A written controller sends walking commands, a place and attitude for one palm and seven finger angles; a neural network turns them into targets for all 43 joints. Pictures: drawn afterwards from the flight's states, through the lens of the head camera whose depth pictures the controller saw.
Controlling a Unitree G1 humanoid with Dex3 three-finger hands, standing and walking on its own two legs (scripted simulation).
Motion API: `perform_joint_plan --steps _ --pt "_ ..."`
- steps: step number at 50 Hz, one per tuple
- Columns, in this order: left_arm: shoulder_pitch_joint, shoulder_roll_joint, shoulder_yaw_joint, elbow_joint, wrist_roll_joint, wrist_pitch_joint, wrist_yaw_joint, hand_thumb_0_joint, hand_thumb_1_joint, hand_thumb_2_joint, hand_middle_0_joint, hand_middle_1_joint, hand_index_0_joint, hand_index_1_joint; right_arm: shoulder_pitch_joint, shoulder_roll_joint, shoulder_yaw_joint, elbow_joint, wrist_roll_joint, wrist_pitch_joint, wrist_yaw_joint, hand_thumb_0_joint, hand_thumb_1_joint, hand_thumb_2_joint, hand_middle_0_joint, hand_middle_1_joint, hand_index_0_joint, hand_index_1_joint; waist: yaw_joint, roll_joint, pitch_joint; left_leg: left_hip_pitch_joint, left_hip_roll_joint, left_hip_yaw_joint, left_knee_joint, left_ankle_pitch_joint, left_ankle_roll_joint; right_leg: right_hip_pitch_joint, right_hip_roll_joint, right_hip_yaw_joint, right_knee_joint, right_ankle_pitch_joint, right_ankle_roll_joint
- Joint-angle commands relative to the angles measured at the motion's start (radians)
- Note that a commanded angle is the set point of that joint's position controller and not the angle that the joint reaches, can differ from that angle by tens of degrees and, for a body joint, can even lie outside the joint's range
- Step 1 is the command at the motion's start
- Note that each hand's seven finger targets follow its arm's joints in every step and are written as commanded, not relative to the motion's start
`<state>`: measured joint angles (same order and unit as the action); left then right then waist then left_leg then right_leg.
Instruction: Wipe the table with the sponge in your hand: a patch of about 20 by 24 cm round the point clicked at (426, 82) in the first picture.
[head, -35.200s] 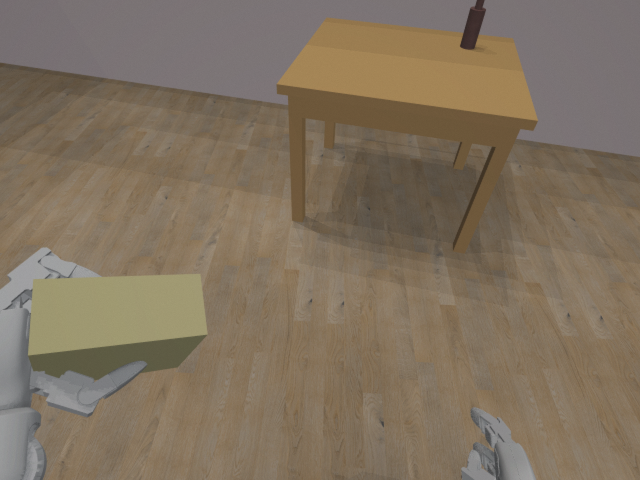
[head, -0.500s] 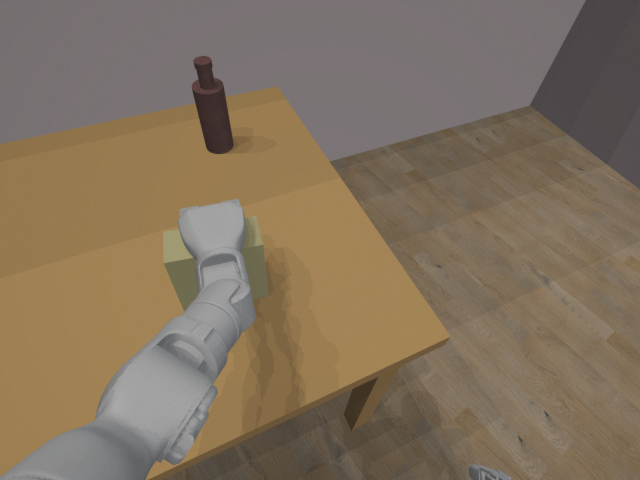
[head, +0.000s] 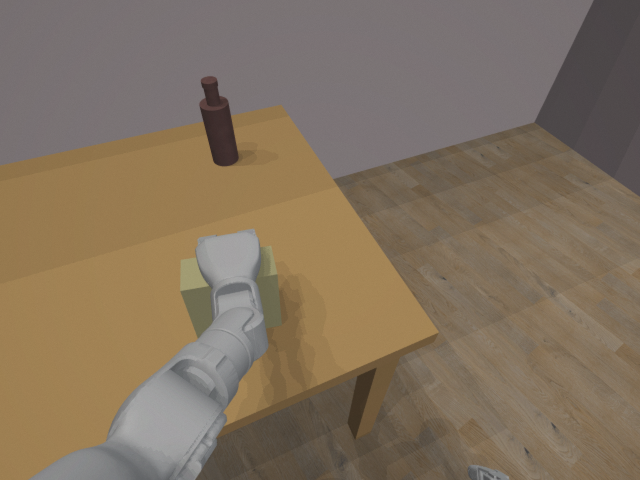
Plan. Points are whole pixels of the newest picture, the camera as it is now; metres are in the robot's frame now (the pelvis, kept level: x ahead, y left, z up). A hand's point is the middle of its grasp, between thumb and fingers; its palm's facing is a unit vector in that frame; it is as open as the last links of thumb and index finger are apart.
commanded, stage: wipe back along the third lane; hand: left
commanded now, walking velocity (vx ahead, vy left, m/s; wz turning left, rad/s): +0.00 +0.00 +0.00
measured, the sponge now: (236, 303) +0.39 +0.16 -0.06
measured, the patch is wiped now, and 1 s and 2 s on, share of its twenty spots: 0.95 0.95 0.95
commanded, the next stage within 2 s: slide back across to the middle lane in 1.36 s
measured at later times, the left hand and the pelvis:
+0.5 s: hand (244, 304) +0.35 +0.13 +0.00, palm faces -0.06 +0.00 -1.00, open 10.3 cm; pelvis -0.01 -0.02 +0.00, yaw +0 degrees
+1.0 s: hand (246, 305) +0.36 +0.13 -0.01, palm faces -0.08 +0.00 -1.00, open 10.2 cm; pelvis -0.01 -0.02 +0.00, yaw +1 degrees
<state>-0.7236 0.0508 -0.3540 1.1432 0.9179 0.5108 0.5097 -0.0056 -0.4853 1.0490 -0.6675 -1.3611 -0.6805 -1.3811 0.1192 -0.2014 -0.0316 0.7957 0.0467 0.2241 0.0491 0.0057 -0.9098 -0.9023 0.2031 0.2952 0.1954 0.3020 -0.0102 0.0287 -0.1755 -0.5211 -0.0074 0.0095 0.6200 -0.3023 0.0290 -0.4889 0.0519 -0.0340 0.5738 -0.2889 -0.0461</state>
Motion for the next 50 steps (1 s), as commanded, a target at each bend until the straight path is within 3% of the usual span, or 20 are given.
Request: perform_joint_plan --steps 1,6,8,10,12,15,22,25,27,33,35,37,42,47,50 --pt "-0.183 -0.047 -0.004 -0.053 -0.013 -0.013 -0.027 0.000 0.100 1.300 -1.200 -1.600 -1.200 -1.600 -0.084 -0.134 -0.037 -0.115 0.006 -0.041 0.003 0.000 -0.900 -0.900 0.200 0.300 0.200 0.300 -0.020 -0.107 -0.216 0.132 0.008 -0.001 -0.053 0.217 -0.001 0.136 -0.018 0.020 -0.068 0.323 -0.017" --pt "-0.123 -0.038 0.005 -0.062 -0.030 -0.008 -0.020 0.000 0.100 1.300 -1.200 -1.600 -1.200 -1.600 -0.099 -0.137 -0.037 -0.120 0.012 -0.048 0.002 0.000 -0.900 -0.900 0.200 0.300 0.200 0.300 -0.009 -0.157 -0.189 0.110 0.003 0.005 -0.068 0.176 0.002 0.161 -0.023 0.033 -0.091 0.290 -0.011" --pt "-0.130 -0.054 -0.017 -0.077 -0.025 -0.004 -0.020 0.000 0.100 1.300 -1.200 -1.600 -1.200 -1.600 -0.106 -0.133 -0.036 -0.120 0.015 -0.051 0.004 0.000 -0.900 -0.900 0.200 0.300 0.200 0.300 -0.012 -0.132 -0.179 0.119 0.002 0.009 -0.073 0.157 0.002 0.146 -0.024 0.034 -0.098 0.262 -0.012" --pt "-0.091 -0.040 0.010 -0.081 -0.043 -0.001 -0.023 0.000 0.100 1.300 -1.200 -1.600 -1.200 -1.600 -0.117 -0.131 -0.036 -0.130 0.018 -0.055 0.004 0.000 -0.900 -0.900 0.200 0.300 0.200 0.300 0.005 -0.156 -0.177 0.108 -0.001 0.005 -0.080 0.156 0.003 0.169 -0.024 0.033 -0.102 0.261 -0.013" --pt "-0.109 -0.023 0.005 -0.089 -0.036 0.003 -0.024 0.000 0.100 1.300 -1.200 -1.600 -1.200 -1.600 -0.120 -0.135 -0.034 -0.126 0.019 -0.052 0.000 0.000 -0.900 -0.900 0.200 0.300 0.200 0.300 -0.006 -0.143 -0.152 0.111 -0.003 0.012 -0.081 0.128 0.003 0.153 -0.027 0.043 -0.116 0.225 -0.009" --pt "-0.103 -0.082 -0.042 -0.113 -0.026 0.002 -0.032 0.000 0.100 1.300 -1.200 -1.600 -1.200 -1.600 -0.133 -0.125 -0.035 -0.140 0.024 -0.053 0.003 0.000 -0.900 -0.900 0.200 0.300 0.200 0.300 -0.003 -0.121 -0.160 0.133 -0.001 0.002 -0.082 0.145 0.003 0.137 -0.021 0.031 -0.103 0.218 -0.018" --pt "-0.028 -0.100 -0.066 -0.143 -0.024 0.008 -0.034 0.000 0.100 1.300 -1.200 -1.600 -1.200 -1.600 -0.154 -0.126 -0.036 -0.153 0.020 -0.040 0.012 0.000 -0.900 -0.900 0.200 0.300 0.200 0.300 0.009 -0.128 -0.151 0.155 -0.004 0.008 -0.071 0.166 0.003 0.145 -0.022 0.034 -0.098 0.254 -0.020" --pt "-0.079 -0.085 -0.054 -0.156 -0.028 0.014 -0.039 0.000 0.100 1.300 -1.200 -1.600 -1.200 -1.600 -0.169 -0.124 -0.032 -0.156 0.022 -0.035 0.007 0.000 -0.900 -0.900 0.200 0.300 0.200 0.300 0.000 -0.164 -0.147 0.145 -0.005 0.002 -0.074 0.158 0.005 0.151 -0.024 0.036 -0.101 0.258 -0.016" --pt "-0.099 -0.079 -0.058 -0.146 -0.017 0.017 -0.037 0.000 0.100 1.300 -1.200 -1.600 -1.200 -1.600 -0.167 -0.125 -0.029 -0.148 0.021 -0.032 0.002 0.000 -0.900 -0.900 0.200 0.300 0.200 0.300 -0.009 -0.141 -0.124 0.150 -0.008 0.008 -0.069 0.146 0.005 0.132 -0.026 0.041 -0.105 0.244 -0.014" --pt "-0.033 -0.086 -0.060 -0.150 0.006 0.005 -0.041 0.000 0.100 1.300 -1.200 -1.600 -1.200 -1.600 -0.160 -0.123 -0.034 -0.155 0.012 -0.021 0.008 0.000 -0.900 -0.900 0.200 0.300 0.200 0.300 0.007 -0.121 -0.180 0.160 -0.009 0.008 -0.042 0.222 0.003 0.162 -0.028 0.042 -0.068 0.369 -0.024" --pt "-0.042 -0.091 -0.058 -0.174 -0.004 0.003 -0.046 0.000 0.100 1.300 -1.200 -1.600 -1.200 -1.600 -0.170 -0.123 -0.033 -0.165 0.014 -0.018 0.008 0.000 -0.900 -0.900 0.200 0.300 0.200 0.300 0.005 -0.162 -0.189 0.147 -0.007 0.002 -0.044 0.226 0.004 0.176 -0.026 0.040 -0.066 0.385 -0.021" --pt "-0.066 -0.091 -0.070 -0.160 0.003 0.008 -0.044 0.000 0.100 1.300 -1.200 -1.600 -1.200 -1.600 -0.165 -0.125 -0.032 -0.157 0.016 -0.014 0.005 0.000 -0.900 -0.900 0.200 0.300 0.200 0.300 -0.009 -0.155 -0.145 0.141 -0.009 0.004 -0.045 0.195 0.005 0.147 -0.028 0.042 -0.076 0.342 -0.017" --pt "-0.068 -0.062 -0.045 -0.163 0.000 0.009 -0.046 0.000 0.100 1.300 -1.200 -1.600 -1.200 -1.600 -0.160 -0.127 -0.031 -0.154 0.016 -0.017 -0.002 0.000 -0.900 -0.900 0.200 0.300 0.200 0.300 -0.001 -0.141 -0.171 0.140 -0.012 0.008 -0.042 0.199 0.006 0.165 -0.029 0.047 -0.073 0.355 -0.017" --pt "-0.099 -0.079 -0.060 -0.141 0.006 0.001 -0.047 0.000 0.100 1.300 -1.200 -1.600 -1.200 -1.600 -0.152 -0.126 -0.031 -0.151 0.018 -0.022 -0.002 0.000 -0.900 -0.900 0.200 0.300 0.200 0.300 -0.013 -0.138 -0.141 0.132 -0.010 0.001 -0.046 0.166 0.006 0.125 -0.025 0.039 -0.076 0.288 -0.017" --pt "-0.124 -0.101 -0.061 -0.138 0.000 -0.008 -0.043 0.000 0.100 1.300 -1.200 -1.600 -1.200 -1.600 -0.152 -0.120 -0.035 -0.151 0.019 -0.029 -0.002 0.000 -0.900 -0.900 0.200 0.300 0.200 0.300 -0.014 -0.158 -0.166 0.132 -0.008 -0.003 -0.042 0.178 0.009 0.127 -0.023 0.034 -0.070 0.298 -0.018"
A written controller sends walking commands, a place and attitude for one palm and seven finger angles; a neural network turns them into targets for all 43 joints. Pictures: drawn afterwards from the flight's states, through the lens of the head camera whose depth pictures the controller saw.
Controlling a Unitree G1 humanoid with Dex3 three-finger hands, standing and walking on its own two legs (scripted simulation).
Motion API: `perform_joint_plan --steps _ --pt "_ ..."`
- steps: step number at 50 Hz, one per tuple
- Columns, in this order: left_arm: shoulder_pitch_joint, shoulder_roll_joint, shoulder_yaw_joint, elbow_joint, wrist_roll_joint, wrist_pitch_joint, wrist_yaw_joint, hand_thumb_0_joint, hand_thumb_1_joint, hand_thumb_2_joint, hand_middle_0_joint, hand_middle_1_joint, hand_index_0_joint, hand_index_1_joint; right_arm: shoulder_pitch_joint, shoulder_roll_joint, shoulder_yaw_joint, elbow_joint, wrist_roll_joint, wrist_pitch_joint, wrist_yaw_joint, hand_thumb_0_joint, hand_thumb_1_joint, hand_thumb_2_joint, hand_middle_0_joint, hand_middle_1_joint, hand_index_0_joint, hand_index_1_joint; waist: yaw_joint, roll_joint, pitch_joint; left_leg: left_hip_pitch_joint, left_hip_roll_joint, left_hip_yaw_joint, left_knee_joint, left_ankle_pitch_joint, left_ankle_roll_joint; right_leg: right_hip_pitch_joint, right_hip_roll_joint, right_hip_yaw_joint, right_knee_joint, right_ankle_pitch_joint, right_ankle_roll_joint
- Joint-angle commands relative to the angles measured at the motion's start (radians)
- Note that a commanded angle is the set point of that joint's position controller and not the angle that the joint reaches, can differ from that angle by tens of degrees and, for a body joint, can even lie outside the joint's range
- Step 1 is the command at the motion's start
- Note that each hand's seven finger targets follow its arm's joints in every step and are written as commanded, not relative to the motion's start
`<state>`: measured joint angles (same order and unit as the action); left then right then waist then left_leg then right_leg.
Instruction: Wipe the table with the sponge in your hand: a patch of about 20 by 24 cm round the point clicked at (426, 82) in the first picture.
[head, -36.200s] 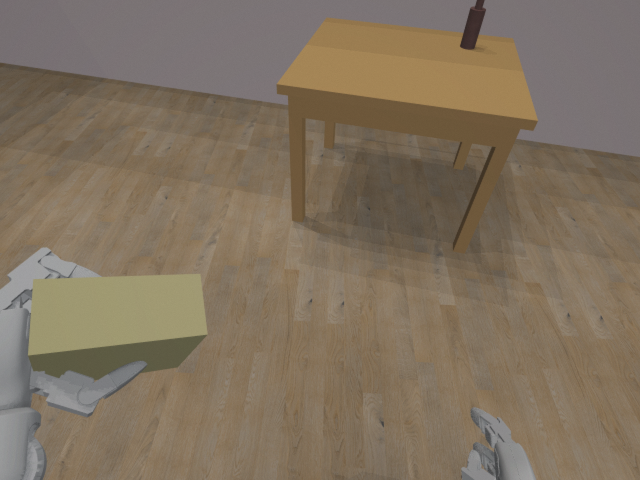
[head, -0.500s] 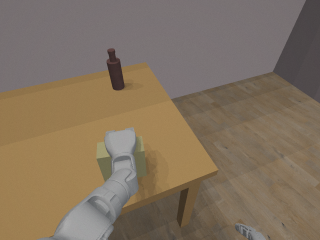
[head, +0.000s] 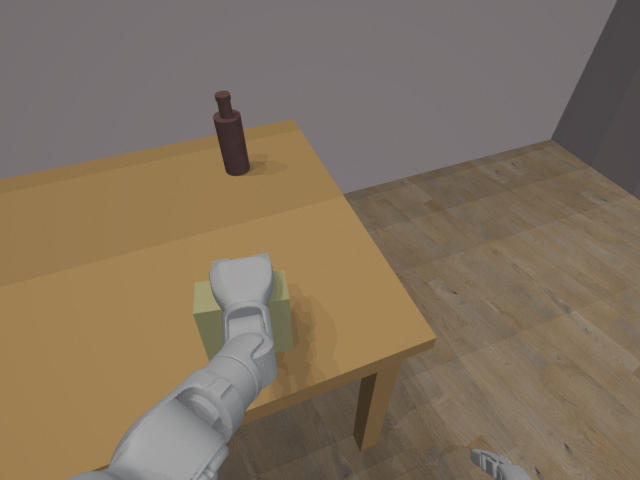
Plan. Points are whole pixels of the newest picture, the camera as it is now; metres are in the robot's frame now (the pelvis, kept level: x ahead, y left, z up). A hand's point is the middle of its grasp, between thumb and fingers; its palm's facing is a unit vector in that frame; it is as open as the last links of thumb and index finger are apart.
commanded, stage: wipe back along the third lane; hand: left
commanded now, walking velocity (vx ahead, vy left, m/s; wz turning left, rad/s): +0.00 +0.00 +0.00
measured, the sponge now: (248, 326) +0.36 +0.15 -0.06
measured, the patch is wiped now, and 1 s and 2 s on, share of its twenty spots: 0.95 0.95 1.00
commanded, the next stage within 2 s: slide back across to the middle lane in 0.36 s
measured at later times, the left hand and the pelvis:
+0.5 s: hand (248, 303) +0.37 +0.14 -0.01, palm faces -0.08 +0.02 -1.00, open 10.2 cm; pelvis -0.01 +0.00 +0.00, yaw +0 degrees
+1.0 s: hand (223, 314) +0.34 +0.17 +0.00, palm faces -0.05 -0.08 -1.00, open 10.2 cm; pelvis +0.01 +0.00 +0.01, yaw -2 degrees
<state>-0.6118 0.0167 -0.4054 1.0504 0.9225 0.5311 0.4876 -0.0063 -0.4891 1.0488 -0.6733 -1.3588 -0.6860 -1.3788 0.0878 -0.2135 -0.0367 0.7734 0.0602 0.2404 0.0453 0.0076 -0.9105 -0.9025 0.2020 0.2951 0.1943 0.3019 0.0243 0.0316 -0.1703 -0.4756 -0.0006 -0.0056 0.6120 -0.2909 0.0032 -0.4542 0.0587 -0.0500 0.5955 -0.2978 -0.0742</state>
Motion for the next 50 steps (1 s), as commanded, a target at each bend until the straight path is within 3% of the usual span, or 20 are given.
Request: perform_joint_plan --steps 1,3,5,10,12,16,17,18,23,25,26,29,35,36,38,40,41,45,48,50 --pt "-0.218 -0.052 -0.002 -0.033 -0.005 -0.030 -0.017 0.000 0.100 1.300 -1.200 -1.600 -1.200 -1.600 -0.111 -0.114 -0.031 -0.124 0.004 -0.046 0.002 0.000 -0.900 -0.900 0.200 0.300 0.200 0.300 -0.045 -0.164 -0.167 0.083 -0.015 0.014 -0.035 0.157 0.033 0.091 -0.029 0.051 -0.092 0.294 0.011" --pt "-0.225 -0.061 -0.010 -0.030 -0.001 -0.032 -0.014 0.000 0.100 1.300 -1.200 -1.600 -1.200 -1.600 -0.107 -0.112 -0.030 -0.122 0.003 -0.047 0.004 0.000 -0.900 -0.900 0.200 0.300 0.200 0.300 -0.047 -0.127 -0.168 0.085 -0.016 0.018 -0.032 0.154 0.033 0.082 -0.030 0.053 -0.091 0.292 0.010" --pt "-0.260 -0.077 -0.013 -0.031 -0.011 -0.035 -0.013 0.000 0.100 1.300 -1.200 -1.600 -1.200 -1.600 -0.113 -0.107 -0.031 -0.125 0.007 -0.050 0.005 0.000 -0.900 -0.900 0.200 0.300 0.200 0.300 -0.052 -0.150 -0.170 0.080 -0.014 0.012 -0.034 0.148 0.035 0.077 -0.028 0.050 -0.093 0.277 0.011" --pt "-0.296 -0.082 -0.010 -0.005 -0.015 -0.038 0.000 0.000 0.100 1.300 -1.200 -1.600 -1.200 -1.600 -0.108 -0.106 -0.034 -0.115 0.007 -0.057 0.007 0.000 -0.900 -0.900 0.200 0.300 0.200 0.300 -0.059 -0.134 -0.162 0.079 -0.010 0.009 -0.037 0.119 0.034 0.047 -0.026 0.044 -0.097 0.215 0.011" --pt "-0.253 -0.051 0.012 0.018 -0.018 -0.037 0.005 0.000 0.100 1.300 -1.200 -1.600 -1.200 -1.600 -0.097 -0.112 -0.034 -0.111 0.004 -0.057 0.007 0.000 -0.900 -0.900 0.200 0.300 0.200 0.300 -0.048 -0.157 -0.167 0.067 -0.013 0.013 -0.035 0.109 0.033 0.060 -0.028 0.049 -0.099 0.207 0.015" --pt "-0.301 -0.064 0.001 0.015 -0.024 -0.040 0.010 0.000 0.100 1.300 -1.200 -1.600 -1.200 -1.600 -0.101 -0.111 -0.031 -0.109 0.007 -0.060 0.004 0.000 -0.900 -0.900 0.200 0.300 0.200 0.300 -0.065 -0.155 -0.151 0.066 -0.011 0.011 -0.038 0.093 0.035 0.040 -0.027 0.051 -0.107 0.182 0.019" --pt "-0.285 -0.053 0.015 0.022 -0.026 -0.037 0.013 0.000 0.100 1.300 -1.200 -1.600 -1.200 -1.600 -0.098 -0.110 -0.032 -0.108 0.007 -0.062 0.004 0.000 -0.900 -0.900 0.200 0.300 0.200 0.300 -0.055 -0.145 -0.154 0.063 -0.013 0.015 -0.041 0.085 0.034 0.043 -0.027 0.051 -0.108 0.168 0.019" --pt "-0.308 -0.052 0.010 0.021 -0.022 -0.037 0.015 0.000 0.100 1.300 -1.200 -1.600 -1.200 -1.600 -0.098 -0.111 -0.030 -0.107 0.006 -0.062 0.003 0.000 -0.900 -0.900 0.200 0.300 0.200 0.300 -0.061 -0.147 -0.159 0.061 -0.014 0.015 -0.040 0.078 0.033 0.040 -0.029 0.054 -0.110 0.159 0.020" --pt "-0.296 -0.048 0.024 0.034 -0.025 -0.042 0.019 0.000 0.100 1.300 -1.200 -1.600 -1.200 -1.600 -0.091 -0.111 -0.032 -0.104 0.003 -0.069 0.000 0.000 -0.900 -0.900 0.200 0.300 0.200 0.300 -0.060 -0.154 -0.169 0.060 -0.014 0.020 -0.033 0.095 0.035 0.053 -0.030 0.057 -0.107 0.197 0.022" --pt "-0.249 -0.013 0.061 -0.006 -0.029 -0.050 0.015 0.000 0.100 1.300 -1.200 -1.600 -1.200 -1.600 -0.098 -0.111 -0.035 -0.120 0.002 -0.068 0.001 0.000 -0.900 -0.900 0.200 0.300 0.200 0.300 -0.028 -0.142 -0.224 0.069 -0.012 0.018 -0.037 0.138 0.032 0.106 -0.030 0.058 -0.095 0.258 0.016" --pt "-0.237 -0.023 0.039 -0.030 -0.031 -0.053 0.013 0.000 0.100 1.300 -1.200 -1.600 -1.200 -1.600 -0.099 -0.109 -0.033 -0.128 0.003 -0.066 0.001 0.000 -0.900 -0.900 0.200 0.300 0.200 0.300 -0.031 -0.137 -0.226 0.079 -0.015 0.022 -0.039 0.140 0.034 0.118 -0.032 0.060 -0.097 0.265 0.019" --pt "-0.231 0.031 0.064 -0.068 -0.024 -0.040 0.010 0.000 0.100 1.300 -1.200 -1.600 -1.200 -1.600 -0.111 -0.109 -0.027 -0.135 0.010 -0.062 -0.006 0.000 -0.900 -0.900 0.200 0.300 0.200 0.300 -0.028 -0.145 -0.190 0.080 -0.015 0.028 -0.058 0.118 0.036 0.129 -0.035 0.070 -0.125 0.230 0.024" --pt "-0.121 0.117 0.116 -0.205 -0.002 -0.012 -0.013 0.000 0.100 1.300 -1.200 -1.600 -1.200 -1.600 -0.144 -0.112 -0.025 -0.168 0.018 -0.062 -0.013 0.000 -0.900 -0.900 0.200 0.300 0.200 0.300 0.011 -0.124 -0.214 0.122 -0.020 0.024 -0.083 0.184 0.037 0.213 -0.032 0.074 -0.130 0.308 0.015" --pt "-0.098 0.116 0.105 -0.211 0.001 -0.005 -0.018 0.000 0.100 1.300 -1.200 -1.600 -1.200 -1.600 -0.142 -0.115 -0.023 -0.167 0.018 -0.061 -0.014 0.000 -0.900 -0.900 0.200 0.300 0.200 0.300 0.002 -0.135 -0.177 0.128 -0.020 0.029 -0.085 0.182 0.039 0.208 -0.032 0.078 -0.137 0.317 0.017" --pt "-0.036 0.173 0.143 -0.247 0.014 0.011 -0.029 0.000 0.100 1.300 -1.200 -1.600 -1.200 -1.600 -0.154 -0.122 -0.018 -0.174 0.018 -0.057 -0.017 0.000 -0.900 -0.900 0.200 0.300 0.200 0.300 0.020 -0.130 -0.163 0.124 -0.025 0.030 -0.096 0.182 0.036 0.227 -0.035 0.088 -0.142 0.324 0.015" --pt "-0.026 0.148 0.113 -0.305 0.018 0.022 -0.051 0.000 0.100 1.300 -1.200 -1.600 -1.200 -1.600 -0.175 -0.118 -0.016 -0.196 0.024 -0.058 -0.018 0.000 -0.900 -0.900 0.200 0.300 0.200 0.300 0.019 -0.123 -0.162 0.139 -0.027 0.026 -0.102 0.191 0.038 0.234 -0.034 0.085 -0.146 0.332 0.013" --pt "-0.011 0.184 0.132 -0.313 0.026 0.026 -0.056 0.000 0.100 1.300 -1.200 -1.600 -1.200 -1.600 -0.173 -0.124 -0.016 -0.192 0.024 -0.056 -0.021 0.000 -0.900 -0.900 0.200 0.300 0.200 0.300 0.019 -0.125 -0.143 0.147 -0.028 0.027 -0.102 0.187 0.039 0.227 -0.033 0.093 -0.151 0.320 0.012" --pt "0.039 0.242 0.174 -0.397 0.028 0.030 -0.086 0.000 0.100 1.300 -1.200 -1.600 -1.200 -1.600 -0.188 -0.129 -0.012 -0.211 0.024 -0.057 -0.034 0.000 -0.900 -0.900 0.200 0.300 0.200 0.300 0.034 -0.108 -0.172 0.167 -0.033 0.027 -0.110 0.217 0.038 0.271 -0.035 0.105 -0.148 0.376 0.009" --pt "0.115 0.244 0.158 -0.433 0.047 0.033 -0.112 0.000 0.100 1.300 -1.200 -1.600 -1.200 -1.600 -0.190 -0.133 -0.009 -0.218 0.025 -0.053 -0.034 0.000 -0.900 -0.900 0.200 0.300 0.200 0.300 0.028 -0.121 -0.139 0.180 -0.035 0.031 -0.106 0.240 0.039 0.276 -0.039 0.111 -0.146 0.447 0.008" --pt "0.150 0.263 0.173 -0.488 0.051 0.028 -0.130 0.000 0.100 1.300 -1.200 -1.600 -1.200 -1.600 -0.202 -0.134 -0.009 -0.235 0.027 -0.054 -0.034 0.000 -0.900 -0.900 0.200 0.300 0.200 0.300 0.041 -0.114 -0.170 0.187 -0.040 0.025 -0.107 0.266 0.037 0.301 -0.037 0.116 -0.133 0.497 0.003"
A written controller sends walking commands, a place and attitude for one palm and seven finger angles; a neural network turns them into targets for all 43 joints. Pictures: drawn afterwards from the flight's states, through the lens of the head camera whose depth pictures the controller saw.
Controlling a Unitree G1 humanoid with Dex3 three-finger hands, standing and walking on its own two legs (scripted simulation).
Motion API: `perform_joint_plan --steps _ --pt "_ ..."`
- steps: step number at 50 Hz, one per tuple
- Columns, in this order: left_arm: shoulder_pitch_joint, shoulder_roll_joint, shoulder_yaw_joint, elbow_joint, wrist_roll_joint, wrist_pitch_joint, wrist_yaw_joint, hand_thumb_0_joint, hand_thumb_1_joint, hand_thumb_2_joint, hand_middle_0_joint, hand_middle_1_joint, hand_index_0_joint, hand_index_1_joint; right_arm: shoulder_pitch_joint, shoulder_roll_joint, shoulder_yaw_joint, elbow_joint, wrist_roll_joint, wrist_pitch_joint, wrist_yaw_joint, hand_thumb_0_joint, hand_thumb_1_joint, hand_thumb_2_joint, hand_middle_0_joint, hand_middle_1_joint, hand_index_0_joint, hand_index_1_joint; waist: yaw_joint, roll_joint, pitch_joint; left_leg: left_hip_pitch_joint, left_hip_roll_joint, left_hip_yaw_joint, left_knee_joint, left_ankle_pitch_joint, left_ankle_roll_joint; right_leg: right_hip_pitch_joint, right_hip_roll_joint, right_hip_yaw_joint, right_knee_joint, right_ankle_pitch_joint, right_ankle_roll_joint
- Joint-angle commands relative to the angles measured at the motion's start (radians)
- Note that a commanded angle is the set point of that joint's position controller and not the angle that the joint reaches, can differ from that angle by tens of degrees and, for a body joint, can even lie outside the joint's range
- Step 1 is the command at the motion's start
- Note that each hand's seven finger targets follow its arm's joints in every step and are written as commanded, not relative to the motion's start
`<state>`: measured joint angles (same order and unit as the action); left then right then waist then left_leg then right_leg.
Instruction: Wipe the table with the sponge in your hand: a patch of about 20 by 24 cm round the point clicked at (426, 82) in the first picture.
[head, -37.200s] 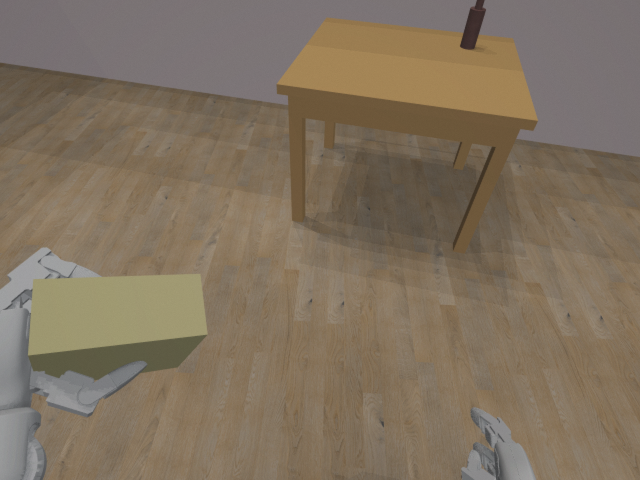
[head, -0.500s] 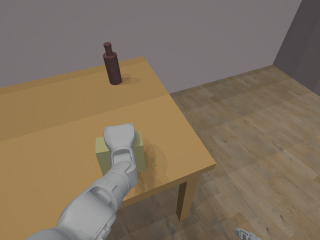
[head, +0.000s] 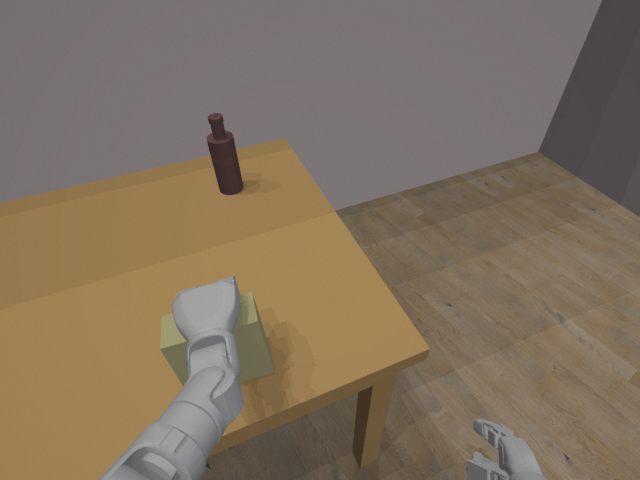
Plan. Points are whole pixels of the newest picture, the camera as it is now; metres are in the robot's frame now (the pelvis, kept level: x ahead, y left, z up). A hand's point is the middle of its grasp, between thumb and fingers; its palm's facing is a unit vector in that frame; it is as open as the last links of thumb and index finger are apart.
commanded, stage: slide back across to the middle lane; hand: left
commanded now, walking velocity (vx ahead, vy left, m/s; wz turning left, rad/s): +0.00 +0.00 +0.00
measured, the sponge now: (224, 353) +0.32 +0.18 -0.06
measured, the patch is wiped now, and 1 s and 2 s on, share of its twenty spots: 0.95 1.00 1.00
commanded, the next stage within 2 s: wipe forward along the middle lane in 0.10 s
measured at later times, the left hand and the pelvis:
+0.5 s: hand (193, 338) +0.31 +0.22 -0.01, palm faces -0.09 -0.05 -0.99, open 10.2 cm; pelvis -0.02 +0.00 -0.01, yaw +2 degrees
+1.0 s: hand (189, 308) +0.37 +0.24 -0.01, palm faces -0.11 +0.00 -0.99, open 10.2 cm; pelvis -0.04 -0.01 -0.02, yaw +1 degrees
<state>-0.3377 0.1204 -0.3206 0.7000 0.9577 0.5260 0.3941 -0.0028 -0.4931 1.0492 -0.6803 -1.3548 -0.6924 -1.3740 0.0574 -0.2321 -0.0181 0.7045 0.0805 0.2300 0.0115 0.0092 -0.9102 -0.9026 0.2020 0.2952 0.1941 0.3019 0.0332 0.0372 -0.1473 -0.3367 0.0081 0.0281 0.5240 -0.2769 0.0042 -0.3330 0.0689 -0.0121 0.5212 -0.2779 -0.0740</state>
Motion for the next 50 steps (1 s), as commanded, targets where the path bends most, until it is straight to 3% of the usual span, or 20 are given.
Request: perform_joint_plan --steps 1,9,10,11,15,17,21,22,23,27,30,32,34,35,37,39,41,45,48,50 --pt "-0.119 0.137 0.058 -0.152 0.016 0.030 -0.044 0.000 0.100 1.300 -1.200 -1.600 -1.200 -1.600 -0.172 -0.115 -0.027 -0.171 0.010 -0.044 -0.001 0.000 -0.900 -0.900 0.200 0.300 0.200 0.300 0.021 -0.114 -0.167 0.054 -0.048 -0.007 -0.017 0.248 0.039 0.165 -0.048 0.074 -0.062 0.463 0.006" --pt "-0.062 0.184 0.088 -0.219 0.030 -0.019 -0.077 0.000 0.100 1.300 -1.200 -1.600 -1.200 -1.600 -0.174 -0.120 -0.024 -0.177 0.011 -0.058 -0.010 0.000 -0.900 -0.900 0.200 0.300 0.200 0.300 0.019 -0.097 -0.123 0.071 -0.049 -0.019 -0.019 0.227 0.040 0.130 -0.043 0.079 -0.074 0.403 0.001" --pt "-0.089 0.171 0.081 -0.242 0.027 -0.023 -0.083 0.000 0.100 1.300 -1.200 -1.600 -1.200 -1.600 -0.181 -0.117 -0.024 -0.185 0.014 -0.059 -0.010 0.000 -0.900 -0.900 0.200 0.300 0.200 0.300 0.020 -0.090 -0.132 0.072 -0.048 -0.024 -0.026 0.230 0.040 0.132 -0.041 0.078 -0.072 0.388 -0.002" --pt "-0.136 0.168 0.061 -0.235 0.038 -0.030 -0.081 0.000 0.100 1.300 -1.200 -1.600 -1.200 -1.600 -0.172 -0.120 -0.024 -0.175 0.012 -0.059 -0.013 0.000 -0.900 -0.900 0.200 0.300 0.200 0.300 0.000 -0.093 -0.109 0.075 -0.046 -0.027 -0.023 0.209 0.041 0.100 -0.039 0.074 -0.074 0.342 0.001" --pt "-0.212 0.204 0.109 -0.184 0.045 -0.063 -0.072 0.000 0.100 1.300 -1.200 -1.600 -1.200 -1.600 -0.154 -0.121 -0.026 -0.155 0.007 -0.072 -0.025 0.000 -0.900 -0.900 0.200 0.300 0.200 0.300 -0.003 -0.096 -0.120 0.055 -0.044 -0.032 -0.019 0.174 0.041 0.069 -0.036 0.069 -0.074 0.279 0.000" --pt "-0.268 0.197 0.096 -0.141 0.061 -0.085 -0.059 0.000 0.100 1.300 -1.200 -1.600 -1.200 -1.600 -0.132 -0.120 -0.026 -0.140 0.003 -0.078 -0.032 0.000 -0.900 -0.900 0.200 0.300 0.200 0.300 -0.021 -0.094 -0.107 0.041 -0.043 -0.028 -0.009 0.145 0.042 0.037 -0.040 0.063 -0.068 0.236 0.006" --pt "-0.305 0.234 0.138 -0.061 0.089 -0.116 -0.035 0.000 0.100 1.300 -1.200 -1.600 -1.200 -1.600 -0.100 -0.122 -0.031 -0.123 -0.006 -0.088 -0.037 0.000 -0.900 -0.900 0.200 0.300 0.200 0.300 -0.017 -0.094 -0.146 0.009 -0.041 -0.031 0.009 0.138 0.039 0.022 -0.038 0.057 -0.044 0.221 0.004" --pt "-0.328 0.218 0.122 -0.041 0.090 -0.121 -0.030 0.000 0.100 1.300 -1.200 -1.600 -1.200 -1.600 -0.095 -0.121 -0.030 -0.121 -0.006 -0.089 -0.039 0.000 -0.900 -0.900 0.200 0.300 0.200 0.300 -0.028 -0.088 -0.133 -0.006 -0.040 -0.030 0.014 0.121 0.039 0.001 -0.039 0.058 -0.044 0.201 0.005" --pt "-0.341 0.210 0.118 -0.010 0.089 -0.123 -0.025 0.000 0.100 1.300 -1.200 -1.600 -1.200 -1.600 -0.085 -0.121 -0.031 -0.116 -0.006 -0.092 -0.039 0.000 -0.900 -0.900 0.200 0.300 0.200 0.300 -0.031 -0.115 -0.133 -0.021 -0.039 -0.031 0.016 0.106 0.039 -0.010 -0.039 0.053 -0.045 0.178 0.009" --pt "-0.416 0.234 0.140 0.102 0.073 -0.134 -0.008 0.000 0.100 1.300 -1.200 -1.600 -1.200 -1.600 -0.055 -0.124 -0.030 -0.095 -0.008 -0.100 -0.045 0.000 -0.900 -0.900 0.200 0.300 0.200 0.300 -0.044 -0.121 -0.119 -0.070 -0.034 -0.027 0.026 0.044 0.039 -0.057 -0.042 0.051 -0.047 0.083 0.018" --pt "-0.445 0.269 0.178 0.154 0.069 -0.150 0.003 0.000 0.100 1.300 -1.200 -1.600 -1.200 -1.600 -0.032 -0.126 -0.032 -0.087 -0.011 -0.105 -0.045 0.000 -0.900 -0.900 0.200 0.300 0.200 0.300 -0.039 -0.122 -0.168 -0.103 -0.032 -0.027 0.038 0.046 0.039 -0.043 -0.043 0.059 -0.034 0.098 0.019" --pt "-0.461 0.276 0.174 0.211 0.063 -0.158 0.007 0.000 0.100 1.300 -1.200 -1.600 -1.200 -1.600 -0.004 -0.132 -0.032 -0.078 -0.010 -0.109 -0.045 0.000 -0.900 -0.900 0.200 0.300 0.200 0.300 -0.056 -0.152 -0.144 -0.142 -0.032 -0.021 0.051 0.008 0.043 -0.063 -0.048 0.065 -0.041 0.060 0.028" --pt "-0.495 0.302 0.182 0.256 0.068 -0.163 0.011 0.000 0.100 1.300 -1.200 -1.600 -1.200 -1.600 0.009 -0.138 -0.031 -0.071 -0.011 -0.113 -0.045 0.000 -0.900 -0.900 0.200 0.300 0.200 0.300 -0.068 -0.144 -0.114 -0.179 -0.032 -0.019 0.061 -0.024 0.043 -0.095 -0.051 0.074 -0.047 0.012 0.032" --pt "-0.515 0.324 0.203 0.262 0.068 -0.169 0.013 0.000 0.100 1.300 -1.200 -1.600 -1.200 -1.600 0.016 -0.140 -0.032 -0.070 -0.011 -0.115 -0.045 0.000 -0.900 -0.900 0.200 0.300 0.200 0.300 -0.060 -0.129 -0.137 -0.184 -0.030 -0.026 0.058 -0.023 0.042 -0.094 -0.047 0.072 -0.040 0.010 0.026" --pt "-0.532 0.310 0.184 0.287 0.068 -0.180 0.017 0.000 0.100 1.300 -1.200 -1.600 -1.200 -1.600 0.047 -0.141 -0.036 -0.064 -0.011 -0.121 -0.042 0.000 -0.900 -0.900 0.200 0.300 0.200 0.300 -0.074 -0.129 -0.162 -0.198 -0.030 -0.016 0.080 -0.022 0.046 -0.093 -0.050 0.077 -0.032 0.025 0.032" --pt "-0.541 0.357 0.213 0.313 0.062 -0.182 0.021 0.000 0.100 1.300 -1.200 -1.600 -1.200 -1.600 0.056 -0.146 -0.035 -0.062 -0.009 -0.124 -0.042 0.000 -0.900 -0.900 0.200 0.300 0.200 0.300 -0.078 -0.135 -0.155 -0.233 -0.030 -0.015 0.089 -0.042 0.045 -0.100 -0.053 0.088 -0.038 -0.007 0.036" --pt "-0.574 0.355 0.209 0.319 0.057 -0.193 0.026 0.000 0.100 1.300 -1.200 -1.600 -1.200 -1.600 0.072 -0.147 -0.038 -0.059 -0.009 -0.132 -0.041 0.000 -0.900 -0.900 0.200 0.300 0.200 0.300 -0.085 -0.120 -0.177 -0.242 -0.028 -0.013 0.096 -0.046 0.047 -0.103 -0.053 0.089 -0.031 -0.015 0.039" --pt "-0.607 0.417 0.244 0.361 0.056 -0.199 0.025 0.000 0.100 1.300 -1.200 -1.600 -1.200 -1.600 0.099 -0.155 -0.038 -0.053 -0.006 -0.142 -0.037 0.000 -0.900 -0.900 0.200 0.300 0.200 0.300 -0.093 -0.134 -0.176 -0.289 -0.026 -0.016 0.112 -0.064 0.048 -0.105 -0.053 0.100 -0.033 -0.037 0.041" --pt "-0.647 0.434 0.233 0.384 0.069 -0.205 0.024 0.000 0.100 1.300 -1.200 -1.600 -1.200 -1.600 0.121 -0.162 -0.038 -0.047 -0.007 -0.150 -0.037 0.000 -0.900 -0.900 0.200 0.300 0.200 0.300 -0.111 -0.111 -0.165 -0.307 -0.024 -0.013 0.127 -0.083 0.050 -0.141 -0.053 0.104 -0.030 -0.074 0.043" --pt "-0.651 0.432 0.241 0.388 0.064 -0.210 0.023 0.000 0.100 1.300 -1.200 -1.600 -1.200 -1.600 0.131 -0.159 -0.041 -0.050 -0.007 -0.155 -0.034 0.000 -0.900 -0.900 0.200 0.300 0.200 0.300 -0.103 -0.085 -0.196 -0.300 -0.024 -0.018 0.127 -0.068 0.050 -0.138 -0.047 0.091 -0.018 -0.045 0.038"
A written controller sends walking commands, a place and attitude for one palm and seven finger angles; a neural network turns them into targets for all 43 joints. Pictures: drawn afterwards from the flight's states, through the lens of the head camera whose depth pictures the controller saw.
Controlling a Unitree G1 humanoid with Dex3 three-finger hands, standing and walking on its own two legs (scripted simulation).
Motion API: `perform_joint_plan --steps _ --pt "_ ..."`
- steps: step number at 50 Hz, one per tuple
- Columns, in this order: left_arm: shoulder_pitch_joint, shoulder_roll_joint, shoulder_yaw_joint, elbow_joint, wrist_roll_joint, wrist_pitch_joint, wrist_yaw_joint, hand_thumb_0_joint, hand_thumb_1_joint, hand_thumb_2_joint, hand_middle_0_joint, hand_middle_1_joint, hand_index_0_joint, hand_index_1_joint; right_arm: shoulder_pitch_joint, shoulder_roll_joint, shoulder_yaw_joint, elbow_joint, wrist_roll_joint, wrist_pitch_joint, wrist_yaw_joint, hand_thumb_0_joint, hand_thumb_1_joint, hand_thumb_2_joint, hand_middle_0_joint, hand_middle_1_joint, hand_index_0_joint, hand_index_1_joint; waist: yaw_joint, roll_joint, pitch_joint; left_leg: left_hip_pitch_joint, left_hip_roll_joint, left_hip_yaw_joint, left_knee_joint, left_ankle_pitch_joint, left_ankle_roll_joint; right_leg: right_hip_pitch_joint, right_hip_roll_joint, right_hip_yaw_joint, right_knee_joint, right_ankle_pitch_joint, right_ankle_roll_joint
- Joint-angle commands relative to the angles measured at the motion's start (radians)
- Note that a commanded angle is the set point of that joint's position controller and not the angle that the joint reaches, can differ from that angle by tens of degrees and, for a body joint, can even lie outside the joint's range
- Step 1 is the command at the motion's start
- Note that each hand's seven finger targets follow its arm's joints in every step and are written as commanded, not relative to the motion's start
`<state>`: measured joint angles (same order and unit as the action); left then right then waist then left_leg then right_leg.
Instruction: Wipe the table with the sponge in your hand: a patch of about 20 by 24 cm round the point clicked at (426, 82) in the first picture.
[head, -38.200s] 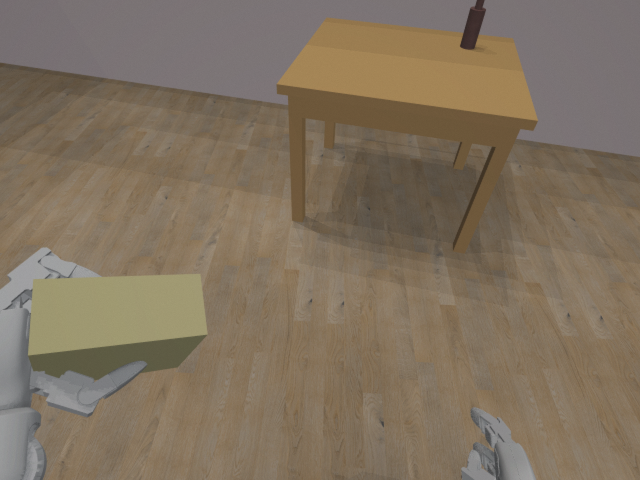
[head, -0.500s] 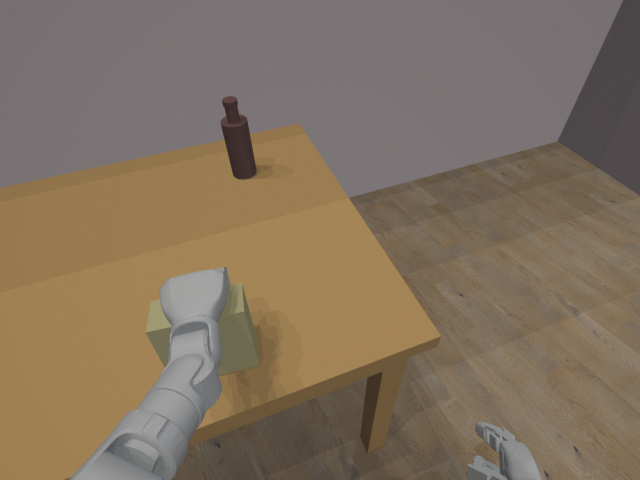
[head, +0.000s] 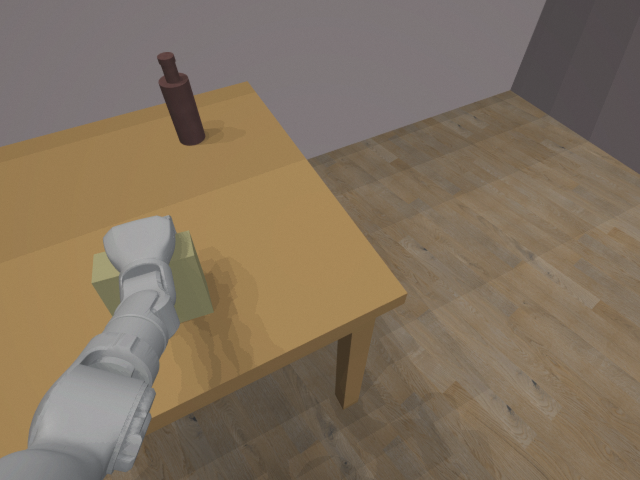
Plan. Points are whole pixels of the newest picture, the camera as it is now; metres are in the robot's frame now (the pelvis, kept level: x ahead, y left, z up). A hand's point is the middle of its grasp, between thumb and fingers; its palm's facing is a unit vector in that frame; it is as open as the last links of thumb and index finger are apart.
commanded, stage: wipe forward along the middle lane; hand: left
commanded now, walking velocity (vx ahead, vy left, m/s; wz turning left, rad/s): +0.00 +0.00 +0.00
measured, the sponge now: (162, 294) +0.40 +0.25 -0.05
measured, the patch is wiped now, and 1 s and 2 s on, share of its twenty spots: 1.00 1.00 1.00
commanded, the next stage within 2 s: slide back across to the first lane in 0.82 s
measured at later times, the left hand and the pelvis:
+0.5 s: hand (138, 243) +0.46 +0.28 +0.01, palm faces -0.12 +0.00 -0.99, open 10.2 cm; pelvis +0.01 +0.01 -0.01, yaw -1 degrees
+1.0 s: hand (129, 223) +0.50 +0.31 +0.01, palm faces -0.12 +0.00 -0.99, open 10.2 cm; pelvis +0.01 +0.04 -0.02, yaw -1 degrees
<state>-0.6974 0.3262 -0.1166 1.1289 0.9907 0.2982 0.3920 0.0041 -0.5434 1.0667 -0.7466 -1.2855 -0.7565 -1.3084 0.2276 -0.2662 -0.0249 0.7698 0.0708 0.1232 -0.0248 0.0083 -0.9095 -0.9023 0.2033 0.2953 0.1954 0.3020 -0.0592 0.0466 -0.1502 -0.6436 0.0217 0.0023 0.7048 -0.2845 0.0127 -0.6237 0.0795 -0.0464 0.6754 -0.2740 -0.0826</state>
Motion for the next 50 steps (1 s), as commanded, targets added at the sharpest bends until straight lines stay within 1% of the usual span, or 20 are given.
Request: perform_joint_plan --steps 1,3,7,13,14,15,17,19,25,27,29,30,33,34,35,38,42,44,46,50 --pt "-0.301 0.233 0.034 -0.034 0.031 0.016 0.024 0.000 0.100 1.300 -1.200 -1.600 -1.200 -1.600 -0.026 -0.127 -0.033 -0.112 0.003 -0.051 0.002 0.000 -0.900 -0.900 0.200 0.300 0.200 0.300 -0.017 -0.100 -0.206 0.003 -0.036 0.012 -0.045 -0.059 0.042 0.158 -0.059 0.130 -0.166 -0.040 0.050" --pt "-0.317 0.263 0.046 -0.010 0.029 0.015 0.023 0.000 0.100 1.300 -1.200 -1.600 -1.200 -1.600 -0.016 -0.131 -0.030 -0.109 0.003 -0.053 0.002 0.000 -0.900 -0.900 0.200 0.300 0.200 0.300 -0.027 -0.112 -0.190 -0.027 -0.035 0.014 -0.034 -0.069 0.043 0.157 -0.062 0.140 -0.172 -0.048 0.053" --pt "-0.342 0.318 0.072 0.007 0.033 0.007 0.014 0.000 0.100 1.300 -1.200 -1.600 -1.200 -1.600 0.007 -0.139 -0.028 -0.106 0.001 -0.060 0.002 0.000 -0.900 -0.900 0.200 0.300 0.200 0.300 -0.038 -0.126 -0.219 -0.056 -0.032 0.015 -0.014 -0.054 0.045 0.182 -0.064 0.149 -0.158 0.004 0.058" --pt "-0.351 0.365 0.090 0.023 0.048 -0.001 -0.006 0.000 0.100 1.300 -1.200 -1.600 -1.200 -1.600 0.034 -0.144 -0.025 -0.108 0.001 -0.061 0.007 0.000 -0.900 -0.900 0.200 0.300 0.200 0.300 -0.040 -0.098 -0.240 -0.058 -0.030 0.016 -0.002 -0.020 0.045 0.187 -0.060 0.146 -0.139 0.078 0.057" --pt "-0.356 0.361 0.083 0.021 0.050 -0.003 -0.009 0.000 0.100 1.300 -1.200 -1.600 -1.200 -1.600 0.040 -0.144 -0.024 -0.111 0.001 -0.060 0.007 0.000 -0.900 -0.900 0.200 0.300 0.200 0.300 -0.044 -0.097 -0.243 -0.063 -0.032 0.015 0.000 -0.013 0.045 0.190 -0.058 0.142 -0.134 0.101 0.057" --pt "-0.376 0.364 0.088 0.002 0.051 -0.010 -0.013 0.000 0.100 1.300 -1.200 -1.600 -1.200 -1.600 0.043 -0.141 -0.025 -0.115 0.001 -0.060 0.009 0.000 -0.900 -0.900 0.200 0.300 0.200 0.300 -0.037 -0.061 -0.269 -0.047 -0.034 0.013 -0.004 0.008 0.045 0.188 -0.053 0.124 -0.121 0.126 0.053" --pt "-0.343 0.343 0.076 0.025 0.056 -0.012 -0.016 0.000 0.100 1.300 -1.200 -1.600 -1.200 -1.600 0.055 -0.141 -0.026 -0.113 0.000 -0.059 0.012 0.000 -0.900 -0.900 0.200 0.300 0.200 0.300 -0.041 -0.076 -0.258 -0.038 -0.033 0.015 0.000 0.014 0.047 0.168 -0.049 0.117 -0.119 0.133 0.055" --pt "-0.365 0.365 0.089 0.031 0.058 -0.015 -0.015 0.000 0.100 1.300 -1.200 -1.600 -1.200 -1.600 0.063 -0.146 -0.026 -0.108 -0.002 -0.059 0.013 0.000 -0.900 -0.900 0.200 0.300 0.200 0.300 -0.048 -0.091 -0.256 -0.046 -0.031 0.014 0.004 0.015 0.047 0.165 -0.049 0.116 -0.117 0.145 0.056" --pt "-0.426 0.349 0.080 0.034 0.060 -0.020 -0.011 0.000 0.100 1.300 -1.200 -1.600 -1.200 -1.600 0.081 -0.149 -0.030 -0.100 -0.006 -0.060 0.016 0.000 -0.900 -0.900 0.200 0.300 0.200 0.300 -0.059 -0.067 -0.282 -0.016 -0.027 0.002 0.002 0.054 0.048 0.122 -0.038 0.081 -0.092 0.171 0.051" --pt "-0.435 0.327 0.061 0.052 0.066 -0.018 -0.009 0.000 0.100 1.300 -1.200 -1.600 -1.200 -1.600 0.092 -0.150 -0.032 -0.093 -0.009 -0.061 0.018 0.000 -0.900 -0.900 0.200 0.300 0.200 0.300 -0.070 -0.062 -0.265 -0.004 -0.026 0.002 0.009 0.052 0.049 0.084 -0.033 0.074 -0.091 0.154 0.052" --pt "-0.436 0.373 0.096 0.065 0.068 -0.016 -0.003 0.000 0.100 1.300 -1.200 -1.600 -1.200 -1.600 0.100 -0.155 -0.032 -0.090 -0.012 -0.060 0.018 0.000 -0.900 -0.900 0.200 0.300 0.200 0.300 -0.063 -0.076 -0.289 -0.013 -0.025 0.001 0.015 0.060 0.049 0.097 -0.033 0.074 -0.086 0.165 0.052" --pt "-0.458 0.352 0.084 0.050 0.061 -0.020 -0.005 0.000 0.100 1.300 -1.200 -1.600 -1.200 -1.600 0.098 -0.152 -0.033 -0.092 -0.014 -0.061 0.018 0.000 -0.900 -0.900 0.200 0.300 0.200 0.300 -0.064 -0.050 -0.312 0.001 -0.025 -0.002 0.014 0.084 0.048 0.097 -0.031 0.068 -0.075 0.191 0.048" --pt "-0.488 0.330 0.048 0.088 0.073 -0.007 -0.007 0.000 0.100 1.300 -1.200 -1.600 -1.200 -1.600 0.108 -0.155 -0.029 -0.086 -0.013 -0.060 0.021 0.000 -0.900 -0.900 0.200 0.300 0.200 0.300 -0.085 -0.050 -0.265 -0.005 -0.022 -0.008 0.011 0.049 0.047 0.040 -0.026 0.060 -0.081 0.125 0.049" --pt "-0.506 0.344 0.059 0.098 0.075 -0.004 -0.005 0.000 0.100 1.300 -1.200 -1.600 -1.200 -1.600 0.111 -0.158 -0.030 -0.081 -0.013 -0.061 0.022 0.000 -0.900 -0.900 0.200 0.300 0.200 0.300 -0.087 -0.045 -0.256 -0.003 -0.019 -0.011 0.011 0.040 0.048 0.025 -0.026 0.057 -0.083 0.107 0.048" --pt "-0.529 0.355 0.073 0.091 0.074 -0.008 -0.007 0.000 0.100 1.300 -1.200 -1.600 -1.200 -1.600 0.112 -0.160 -0.030 -0.082 -0.015 -0.062 0.021 0.000 -0.900 -0.900 0.200 0.300 0.200 0.300 -0.081 -0.027 -0.276 0.012 -0.017 -0.023 0.006 0.061 0.046 0.018 -0.024 0.048 -0.069 0.112 0.042" --pt "-0.552 0.368 0.073 0.122 0.079 -0.004 -0.005 0.000 0.100 1.300 -1.200 -1.600 -1.200 -1.600 0.132 -0.165 -0.031 -0.076 -0.020 -0.064 0.023 0.000 -0.900 -0.900 0.200 0.300 0.200 0.300 -0.093 -0.040 -0.284 0.008 -0.015 -0.022 0.019 0.057 0.047 -0.002 -0.019 0.045 -0.064 0.101 0.045" --pt "-0.584 0.345 0.058 0.145 0.083 -0.003 -0.009 0.000 0.100 1.300 -1.200 -1.600 -1.200 -1.600 0.147 -0.169 -0.033 -0.072 -0.026 -0.066 0.026 0.000 -0.900 -0.900 0.200 0.300 0.200 0.300 -0.105 -0.024 -0.302 0.032 -0.008 -0.038 0.027 0.069 0.045 -0.055 -0.011 0.031 -0.047 0.082 0.041" --pt "-0.590 0.386 0.085 0.155 0.087 -0.005 -0.008 0.000 0.100 1.300 -1.200 -1.600 -1.200 -1.600 0.160 -0.172 -0.033 -0.071 -0.029 -0.066 0.028 0.000 -0.900 -0.900 0.200 0.300 0.200 0.300 -0.098 -0.026 -0.322 0.016 -0.010 -0.035 0.038 0.080 0.045 -0.038 -0.010 0.033 -0.039 0.100 0.039" --pt "-0.590 0.342 0.057 0.149 0.083 -0.008 -0.015 0.000 0.100 1.300 -1.200 -1.600 -1.200 -1.600 0.165 -0.168 -0.036 -0.072 -0.031 -0.067 0.033 0.000 -0.900 -0.900 0.200 0.300 0.200 0.300 -0.099 0.003 -0.334 0.036 -0.007 -0.041 0.041 0.097 0.042 -0.061 -0.008 0.029 -0.032 0.099 0.037" --pt "-0.574 0.430 0.123 0.105 0.079 -0.016 -0.021 0.000 0.100 1.300 -1.200 -1.600 -1.200 -1.600 0.161 -0.172 -0.034 -0.086 -0.028 -0.063 0.033 0.000 -0.900 -0.900 0.200 0.300 0.200 0.300 -0.068 -0.001 -0.374 0.050 -0.007 -0.046 0.028 0.119 0.042 -0.005 -0.008 0.030 -0.033 0.118 0.034"
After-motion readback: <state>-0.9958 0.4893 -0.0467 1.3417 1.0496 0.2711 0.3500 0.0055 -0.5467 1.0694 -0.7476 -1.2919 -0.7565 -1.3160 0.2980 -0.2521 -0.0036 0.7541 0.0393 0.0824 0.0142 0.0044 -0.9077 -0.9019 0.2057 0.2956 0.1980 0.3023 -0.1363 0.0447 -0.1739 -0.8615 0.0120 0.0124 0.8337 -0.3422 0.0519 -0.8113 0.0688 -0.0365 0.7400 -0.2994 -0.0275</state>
